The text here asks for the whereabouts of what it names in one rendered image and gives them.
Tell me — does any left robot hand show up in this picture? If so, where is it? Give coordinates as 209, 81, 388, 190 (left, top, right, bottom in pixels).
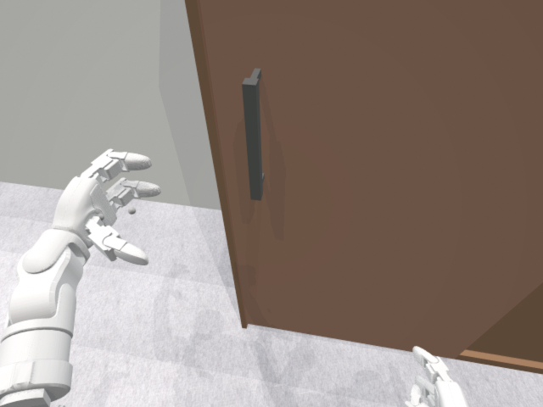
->
51, 149, 161, 265

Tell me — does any right robot hand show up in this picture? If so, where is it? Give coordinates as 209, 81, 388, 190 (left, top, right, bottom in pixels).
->
405, 346, 468, 407

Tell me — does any left robot forearm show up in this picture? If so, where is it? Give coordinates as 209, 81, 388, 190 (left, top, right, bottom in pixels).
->
0, 229, 90, 407

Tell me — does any handle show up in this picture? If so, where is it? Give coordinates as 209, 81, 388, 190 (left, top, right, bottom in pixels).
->
242, 68, 265, 201

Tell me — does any wardrobe door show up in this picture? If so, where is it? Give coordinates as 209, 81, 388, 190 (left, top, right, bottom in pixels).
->
466, 282, 543, 362
199, 0, 543, 359

